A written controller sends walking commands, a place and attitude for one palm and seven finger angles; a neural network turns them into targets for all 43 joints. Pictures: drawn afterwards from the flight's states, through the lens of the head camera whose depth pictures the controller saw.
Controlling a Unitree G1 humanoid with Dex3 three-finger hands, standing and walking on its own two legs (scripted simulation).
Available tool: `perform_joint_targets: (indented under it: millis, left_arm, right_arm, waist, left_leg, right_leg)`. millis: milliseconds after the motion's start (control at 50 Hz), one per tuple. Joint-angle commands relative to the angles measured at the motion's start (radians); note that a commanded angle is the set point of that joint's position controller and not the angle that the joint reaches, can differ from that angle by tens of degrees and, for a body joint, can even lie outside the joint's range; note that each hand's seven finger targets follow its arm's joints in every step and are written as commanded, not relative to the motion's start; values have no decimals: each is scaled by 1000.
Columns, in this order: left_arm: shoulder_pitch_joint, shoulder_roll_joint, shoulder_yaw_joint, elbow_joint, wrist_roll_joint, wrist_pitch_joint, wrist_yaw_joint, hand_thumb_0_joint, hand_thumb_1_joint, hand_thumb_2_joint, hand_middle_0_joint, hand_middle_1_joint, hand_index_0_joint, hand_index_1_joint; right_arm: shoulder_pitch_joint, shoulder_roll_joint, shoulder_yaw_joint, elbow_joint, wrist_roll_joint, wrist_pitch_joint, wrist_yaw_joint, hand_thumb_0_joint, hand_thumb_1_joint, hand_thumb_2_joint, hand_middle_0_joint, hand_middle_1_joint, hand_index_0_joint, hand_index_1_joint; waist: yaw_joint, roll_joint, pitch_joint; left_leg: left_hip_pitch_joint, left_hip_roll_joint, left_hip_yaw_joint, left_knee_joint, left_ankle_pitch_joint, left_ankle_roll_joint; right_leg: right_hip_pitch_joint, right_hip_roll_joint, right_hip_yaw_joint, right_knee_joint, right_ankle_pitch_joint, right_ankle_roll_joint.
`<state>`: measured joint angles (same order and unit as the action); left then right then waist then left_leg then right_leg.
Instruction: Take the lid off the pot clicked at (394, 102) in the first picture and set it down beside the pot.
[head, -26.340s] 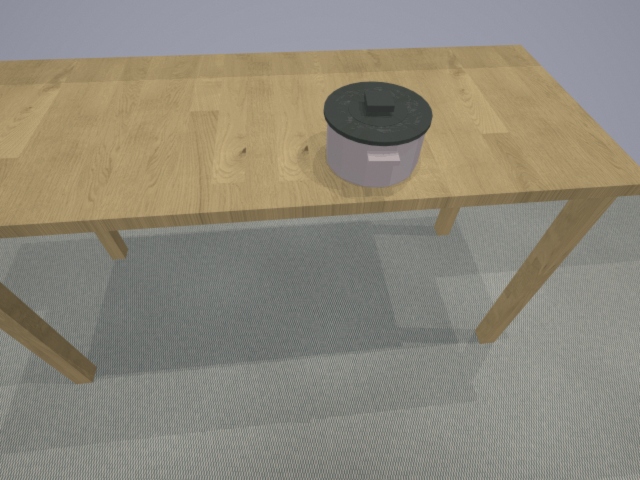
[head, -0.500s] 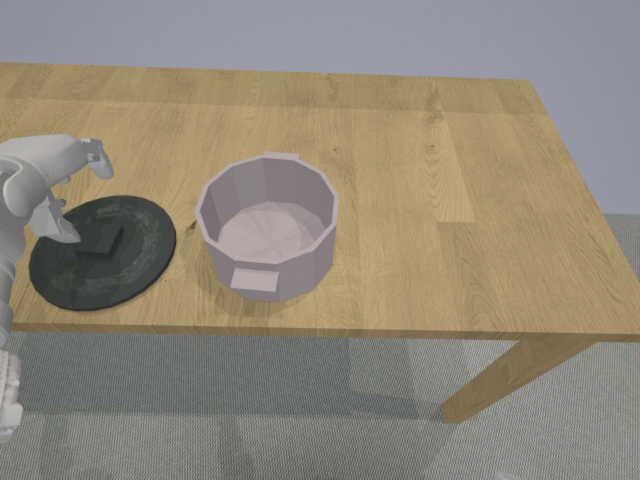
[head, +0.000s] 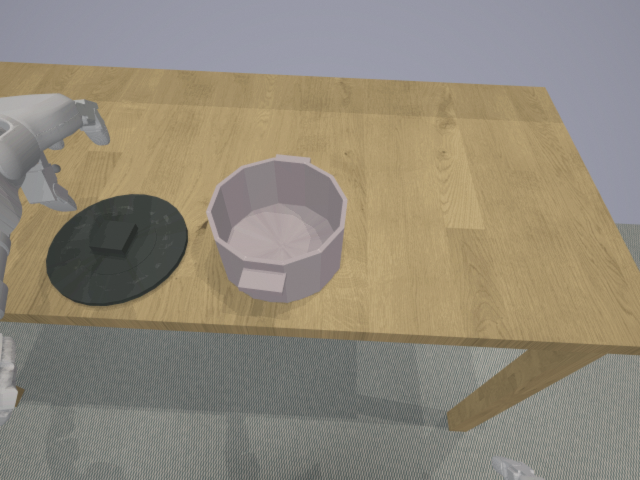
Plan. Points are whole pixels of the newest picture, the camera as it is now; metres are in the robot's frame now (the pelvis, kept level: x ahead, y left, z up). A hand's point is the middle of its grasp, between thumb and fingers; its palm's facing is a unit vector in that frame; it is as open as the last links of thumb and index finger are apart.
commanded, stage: raise the empty hand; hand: left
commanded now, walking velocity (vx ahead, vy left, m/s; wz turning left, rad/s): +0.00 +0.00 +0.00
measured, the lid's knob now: (114, 237) +0.43 +0.30 +0.02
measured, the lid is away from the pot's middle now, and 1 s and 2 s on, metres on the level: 0.24 0.24 0.24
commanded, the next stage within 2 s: draw the hand back to the body in 0.32 s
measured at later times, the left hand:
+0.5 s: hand (52, 147) +0.43 +0.30 +0.18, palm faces -0.29 -0.05 -0.96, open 11.1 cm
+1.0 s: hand (79, 174) +0.39 +0.25 +0.19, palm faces +0.05 -0.60 -0.80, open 11.1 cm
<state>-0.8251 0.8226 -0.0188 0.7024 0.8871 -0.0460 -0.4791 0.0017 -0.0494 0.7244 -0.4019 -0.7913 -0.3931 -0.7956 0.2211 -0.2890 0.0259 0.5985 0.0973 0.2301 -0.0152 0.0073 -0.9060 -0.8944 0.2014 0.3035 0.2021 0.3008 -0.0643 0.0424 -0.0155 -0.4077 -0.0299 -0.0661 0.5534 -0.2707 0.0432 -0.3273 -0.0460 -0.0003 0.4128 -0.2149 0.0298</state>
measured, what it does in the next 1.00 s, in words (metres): stands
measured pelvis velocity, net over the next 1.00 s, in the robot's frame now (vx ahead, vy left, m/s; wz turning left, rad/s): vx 0.00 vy -0.03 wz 0.00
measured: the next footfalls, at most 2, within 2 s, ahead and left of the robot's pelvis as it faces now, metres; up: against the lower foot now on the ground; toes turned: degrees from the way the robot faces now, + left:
none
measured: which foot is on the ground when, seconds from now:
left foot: down 0.00-1.00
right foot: down 0.00-1.00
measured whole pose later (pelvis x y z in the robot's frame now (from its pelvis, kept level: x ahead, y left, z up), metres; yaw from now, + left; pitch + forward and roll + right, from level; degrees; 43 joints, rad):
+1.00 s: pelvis +0.00 -0.03 +0.00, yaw +0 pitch +2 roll -1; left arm -0.54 0.70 0.17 0.38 0.29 -0.03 -0.29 0.00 -0.05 0.72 -0.41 -0.79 -0.40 -0.80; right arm 0.17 -0.27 0.05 0.55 0.09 0.12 -0.04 0.01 -0.91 -0.89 0.20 0.30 0.20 0.30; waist 0.02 0.06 0.05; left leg -0.26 -0.01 -0.07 0.48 -0.25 0.01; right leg -0.22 -0.03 0.00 0.41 -0.22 0.02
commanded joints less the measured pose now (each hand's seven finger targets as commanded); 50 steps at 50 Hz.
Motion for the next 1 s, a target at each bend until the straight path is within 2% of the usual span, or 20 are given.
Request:
perform_joint_targets:
  millis: [0, 60, 160, 300, 360, 440, 540, 560, 580, 600, 660, 680, 720, 800, 860, 880, 900, 920, 940, 980]
  left_arm:
    - [-487, 273, 76, -193, -6, 24, 25, 0, -52, 729, -383, -796, -383, -796]
    - [-526, 343, 128, -240, -2, 27, 28, 0, -52, 729, -383, -796, -383, -796]
    - [-473, 324, 124, -212, 0, 48, 14, 0, -52, 729, -383, -796, -383, -796]
    - [-455, 298, 90, -123, -1, 74, -9, 0, -52, 729, -383, -796, -383, -796]
    - [-561, 352, 117, -256, 8, 60, -2, 0, -52, 729, -383, -796, -383, -796]
    - [-444, 331, 117, -161, -2, 56, -7, 0, -52, 729, -383, -796, -383, -796]
    - [-384, 359, 165, -370, -26, 43, -2, 0, -52, 729, -383, -796, -383, -796]
    - [-340, 353, 176, -324, -28, 48, -4, 0, -52, 729, -383, -796, -383, -796]
    - [-285, 396, 225, -260, -32, 53, -5, 0, -52, 729, -383, -796, -383, -796]
    - [-276, 396, 223, -274, -40, 53, -10, 0, -52, 729, -383, -796, -383, -796]
    - [-288, 396, 227, -433, -46, 53, -8, 0, -52, 729, -383, -796, -383, -796]
    - [-252, 404, 246, -451, -50, 51, -8, 0, -52, 729, -383, -796, -383, -796]
    - [-170, 346, 216, -393, -67, 62, -18, 0, -52, 729, -383, -796, -383, -796]
    - [-188, 333, 201, -474, -77, 70, -20, 0, -52, 729, -383, -796, -383, -796]
    - [-174, 364, 242, -554, -83, 65, -11, 0, -52, 729, -383, -796, -383, -796]
    - [-111, 375, 263, -509, -86, 67, -10, 0, -52, 729, -383, -796, -383, -796]
    - [-234, 58, 352, -559, -681, -10, 185, 0, -52, 729, -383, -796, -383, -796]
    - [-86, 20, 306, -474, -724, -21, 283, 0, -52, 729, -383, -796, -383, -796]
    - [-25, -23, 318, -495, -819, -37, 347, 0, -52, 729, -383, -796, -383, -796]
    - [33, -6, 384, -565, -902, -46, 443, 0, -52, 729, -383, -796, -383, -796]
  right_arm:
    - [-12, -151, -55, -104, 0, -21, -6, 0, -900, -900, 200, 300, 200, 300]
    - [-8, -154, -56, -110, -7, -28, -6, 0, -900, -900, 200, 300, 200, 300]
    - [-17, -152, -55, -117, -5, -30, 3, 0, -900, -900, 200, 300, 200, 300]
    - [-24, -156, -49, -122, 6, -23, 1, 0, -900, -900, 200, 300, 200, 300]
    - [-30, -154, -54, -129, -1, -21, -5, 0, -900, -900, 200, 300, 200, 300]
    - [-34, -158, -51, -126, 1, -24, -6, 0, -900, -900, 200, 300, 200, 300]
    - [-74, -150, -54, -156, -5, -26, 6, 0, -900, -900, 200, 300, 200, 300]
    - [-58, -144, -53, -147, -7, -27, 5, 0, -900, -900, 200, 300, 200, 300]
    - [-54, -152, -50, -140, -2, -27, 5, 0, -900, -900, 200, 300, 200, 300]
    - [-64, -153, -47, -146, 1, -25, 4, 0, -900, -900, 200, 300, 200, 300]
    - [-89, -145, -53, -166, -7, -29, 9, 0, -900, -900, 200, 300, 200, 300]
    - [-93, -143, -52, -169, -7, -31, 9, 0, -900, -900, 200, 300, 200, 300]
    - [-100, -140, -47, -163, -6, -32, 10, 0, -900, -900, 200, 300, 200, 300]
    - [-135, -140, -44, -172, -6, -28, 6, 0, -900, -900, 200, 300, 200, 300]
    - [-137, -134, -45, -174, -17, -35, 1, 0, -900, -900, 200, 300, 200, 300]
    - [-145, -134, -40, -172, -18, -38, 0, 0, -900, -900, 200, 300, 200, 300]
    - [-4, -55, -31, -202, -4, -122, -20, 0, -900, -900, 200, 300, 200, 300]
    - [-47, -85, -15, -179, -9, -157, -35, 0, -900, -900, 200, 300, 200, 300]
    - [-79, -92, -15, -182, -10, -187, -49, 0, -900, -900, 200, 300, 200, 300]
    - [-93, -103, -13, -156, -20, -220, -71, 0, -900, -900, 200, 300, 200, 300]
  waist:
    - [-19, 83, -380]
    - [-10, 99, -438]
    - [1, 77, -414]
    - [-9, 10, -325]
    - [-8, 79, -425]
    - [-5, 63, -360]
    - [14, 124, -431]
    - [13, 88, -408]
    - [20, 51, -356]
    - [24, 36, -360]
    - [33, 110, -416]
    - [37, 98, -411]
    - [30, 64, -341]
    - [32, 64, -330]
    - [42, 73, -386]
    - [46, 62, -354]
    - [12, 26, -263]
    - [25, 5, -241]
    - [26, -55, -220]
    - [52, -42, -234]
  left_leg:
    - [298, -14, 6, -54, 412, 25]
    - [322, -21, 4, -55, 456, 29]
    - [301, -20, 10, -60, 474, 25]
    - [226, -20, 38, -81, 316, 27]
    - [288, -24, 35, -77, 384, 34]
    - [252, -21, 42, -73, 353, 30]
    - [325, -17, 27, -58, 499, 33]
    - [310, -20, 27, -58, 480, 35]
    - [263, -21, 32, -61, 423, 33]
    - [249, -23, 38, -68, 410, 32]
    - [300, -25, 32, -65, 460, 34]
    - [310, -23, 26, -60, 497, 34]
    - [275, -21, 33, -67, 428, 30]
    - [266, -25, 39, -82, 359, 30]
    - [304, -27, 35, -74, 404, 34]
    - [283, -27, 37, -73, 394, 30]
    - [425, 36, 42, -107, 251, 9]
    - [444, 67, -4, -139, 143, 0]
    - [413, 71, -2, -174, 44, 2]
    - [366, 59, 39, -172, 112, 2]
  right_leg:
    - [52, 106, -81, -9, 214, -74]
    - [93, 108, -72, -7, 250, -77]
    - [111, 105, -74, -4, 268, -74]
    - [100, 102, -84, -17, 216, -70]
    - [138, 101, -71, -12, 258, -73]
    - [111, 97, -78, -18, 236, -73]
    - [145, 96, -69, -7, 288, -71]
    - [139, 104, -76, -10, 281, -66]
    - [143, 100, -81, -11, 274, -66]
    - [164, 97, -81, -4, 286, -64]
    - [181, 94, -73, 0, 290, -65]
    - [179, 95, -74, 1, 304, -63]
    - [146, 95, -84, -12, 267, -59]
    - [155, 93, -82, -16, 244, -62]
    - [178, 95, -76, -11, 261, -61]
    - [174, 92, -80, -9, 263, -62]
    - [98, 79, -87, -27, 160, -94]
    - [78, 76, -74, -35, 92, -91]
    - [98, 70, -57, -59, 58, -84]
    - [178, 57, -47, -55, 120, -73]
